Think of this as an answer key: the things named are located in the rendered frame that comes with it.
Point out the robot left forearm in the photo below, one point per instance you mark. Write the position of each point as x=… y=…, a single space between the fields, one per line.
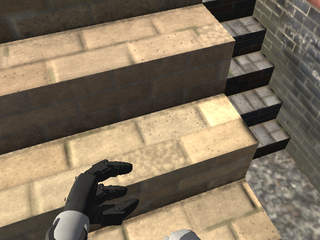
x=69 y=225

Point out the left robot hand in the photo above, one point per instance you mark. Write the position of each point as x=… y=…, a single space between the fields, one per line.
x=86 y=194

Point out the robot right thigh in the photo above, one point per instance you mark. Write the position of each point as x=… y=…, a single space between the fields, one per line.
x=183 y=234

